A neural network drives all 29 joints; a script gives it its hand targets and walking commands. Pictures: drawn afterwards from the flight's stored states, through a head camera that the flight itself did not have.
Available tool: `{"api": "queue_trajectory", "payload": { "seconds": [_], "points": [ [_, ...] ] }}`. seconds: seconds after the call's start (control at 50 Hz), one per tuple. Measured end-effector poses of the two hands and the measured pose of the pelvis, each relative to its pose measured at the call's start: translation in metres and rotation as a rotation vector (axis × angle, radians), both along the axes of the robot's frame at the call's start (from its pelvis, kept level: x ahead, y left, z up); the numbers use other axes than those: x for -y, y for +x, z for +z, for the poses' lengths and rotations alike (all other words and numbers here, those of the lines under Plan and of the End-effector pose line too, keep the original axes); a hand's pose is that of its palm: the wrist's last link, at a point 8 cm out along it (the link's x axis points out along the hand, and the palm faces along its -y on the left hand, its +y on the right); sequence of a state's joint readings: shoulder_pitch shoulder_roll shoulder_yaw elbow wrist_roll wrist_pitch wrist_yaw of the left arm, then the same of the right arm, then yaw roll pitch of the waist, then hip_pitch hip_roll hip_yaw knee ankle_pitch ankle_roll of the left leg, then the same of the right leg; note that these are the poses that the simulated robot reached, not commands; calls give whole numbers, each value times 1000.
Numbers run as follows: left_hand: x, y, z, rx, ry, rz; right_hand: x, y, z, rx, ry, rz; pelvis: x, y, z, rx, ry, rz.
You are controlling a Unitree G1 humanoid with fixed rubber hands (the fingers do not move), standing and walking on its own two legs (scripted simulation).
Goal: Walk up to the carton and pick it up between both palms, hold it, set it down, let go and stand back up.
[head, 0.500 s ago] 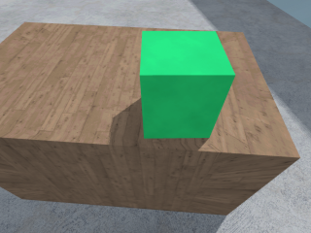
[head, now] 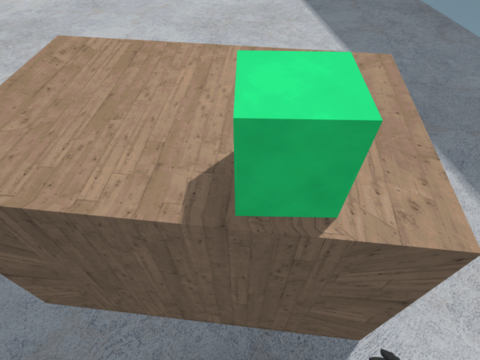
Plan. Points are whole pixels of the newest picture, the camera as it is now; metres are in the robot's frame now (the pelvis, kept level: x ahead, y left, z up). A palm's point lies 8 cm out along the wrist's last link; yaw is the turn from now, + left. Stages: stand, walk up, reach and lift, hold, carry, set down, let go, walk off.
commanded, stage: walk up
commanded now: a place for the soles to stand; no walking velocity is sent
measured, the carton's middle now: (289, 138) +0.49 -0.07 +0.09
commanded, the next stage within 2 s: reach and lift in 0.24 s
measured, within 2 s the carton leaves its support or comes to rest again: neither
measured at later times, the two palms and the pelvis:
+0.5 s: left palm (115, 337) +0.17 +0.23 -0.09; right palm (402, 356) +0.15 -0.26 -0.11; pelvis -0.04 -0.03 -0.02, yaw -1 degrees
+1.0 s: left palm (129, 312) +0.20 +0.20 -0.04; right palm (405, 327) +0.18 -0.25 -0.05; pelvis +0.02 -0.02 +0.01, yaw -3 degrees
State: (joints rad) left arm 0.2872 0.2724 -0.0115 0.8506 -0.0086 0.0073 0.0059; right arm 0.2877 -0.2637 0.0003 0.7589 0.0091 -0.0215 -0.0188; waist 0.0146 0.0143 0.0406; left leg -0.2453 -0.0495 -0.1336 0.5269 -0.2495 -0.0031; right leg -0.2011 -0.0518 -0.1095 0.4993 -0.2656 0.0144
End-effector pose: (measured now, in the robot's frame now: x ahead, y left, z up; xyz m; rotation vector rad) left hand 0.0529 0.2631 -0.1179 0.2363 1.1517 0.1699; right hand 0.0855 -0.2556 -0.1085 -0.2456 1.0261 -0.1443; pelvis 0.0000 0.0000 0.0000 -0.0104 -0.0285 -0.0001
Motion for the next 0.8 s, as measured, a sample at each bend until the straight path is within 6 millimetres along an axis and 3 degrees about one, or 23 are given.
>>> {"api": "queue_trajectory", "payload": {
  "seconds": [0.32,0.36,0.42,0.48,0.52,0.6,0.68,0.74,0.8],
  "points": [
    [3,-13,0,-30,28,5,15,-12,-9,-21,-12,13,11,-13,-5,-3,2,3],
    [2,7,-4,-46,59,-3,18,2,-16,-7,-13,20,16,-22,-12,-5,14,-5],
    [6,62,3,65,75,-1,16,34,-19,62,3,54,25,-34,-24,16,24,-4],
    [24,108,25,206,48,-19,9,60,-6,160,29,86,32,-37,-25,44,27,-12],
    [38,122,38,247,13,-39,8,68,9,223,34,76,35,-33,-20,63,28,-21],
    [53,114,48,206,-35,-36,18,63,34,268,13,18,38,-18,-7,82,26,-27],
    [45,86,48,136,-22,14,33,56,45,256,-32,6,36,-7,0,92,23,-35],
    [35,77,52,145,4,49,33,65,55,275,-38,39,35,-2,2,87,21,-39],
    [32,87,62,218,15,47,22,83,65,329,-4,62,33,1,4,73,22,-44]
  ]
}}
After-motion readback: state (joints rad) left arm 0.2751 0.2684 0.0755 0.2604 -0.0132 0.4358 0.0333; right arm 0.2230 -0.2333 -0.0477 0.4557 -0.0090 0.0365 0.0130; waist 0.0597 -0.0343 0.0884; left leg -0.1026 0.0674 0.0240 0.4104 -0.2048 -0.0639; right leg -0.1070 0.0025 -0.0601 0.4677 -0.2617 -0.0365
